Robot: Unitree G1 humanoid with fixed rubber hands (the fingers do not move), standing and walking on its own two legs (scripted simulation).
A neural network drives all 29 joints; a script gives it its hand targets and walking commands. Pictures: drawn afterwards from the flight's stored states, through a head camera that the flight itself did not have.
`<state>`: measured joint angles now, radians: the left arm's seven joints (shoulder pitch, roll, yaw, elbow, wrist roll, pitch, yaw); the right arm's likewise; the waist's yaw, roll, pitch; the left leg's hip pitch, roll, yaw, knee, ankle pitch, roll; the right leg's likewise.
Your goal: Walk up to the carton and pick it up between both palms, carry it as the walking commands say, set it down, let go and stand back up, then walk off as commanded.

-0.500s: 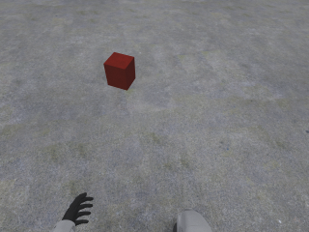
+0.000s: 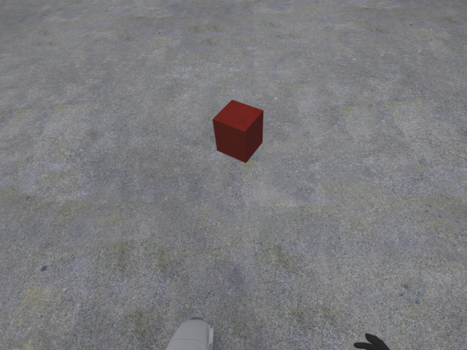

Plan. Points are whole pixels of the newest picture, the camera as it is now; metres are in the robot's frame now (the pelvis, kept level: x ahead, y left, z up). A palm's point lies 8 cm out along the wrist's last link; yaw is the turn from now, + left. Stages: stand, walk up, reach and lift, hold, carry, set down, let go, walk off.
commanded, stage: walk up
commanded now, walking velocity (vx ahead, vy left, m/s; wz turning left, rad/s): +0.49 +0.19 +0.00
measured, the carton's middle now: (239, 131) +1.31 +0.15 -0.66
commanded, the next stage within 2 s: none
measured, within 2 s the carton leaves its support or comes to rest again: neither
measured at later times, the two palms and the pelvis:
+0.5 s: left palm (136, 220) +0.40 +0.30 -0.12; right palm (351, 347) +0.17 -0.17 -0.12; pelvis +0.24 +0.07 +0.00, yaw +0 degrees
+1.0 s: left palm (139, 217) +0.40 +0.29 -0.11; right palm (330, 170) +0.59 -0.19 -0.14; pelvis +0.48 +0.05 +0.00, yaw +0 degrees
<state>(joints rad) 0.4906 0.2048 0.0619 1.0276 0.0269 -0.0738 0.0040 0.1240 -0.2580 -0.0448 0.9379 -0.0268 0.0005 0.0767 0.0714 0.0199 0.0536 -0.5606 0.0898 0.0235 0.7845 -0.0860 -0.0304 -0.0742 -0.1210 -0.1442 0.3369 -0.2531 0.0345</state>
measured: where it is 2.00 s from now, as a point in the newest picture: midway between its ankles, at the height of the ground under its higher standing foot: (236, 207)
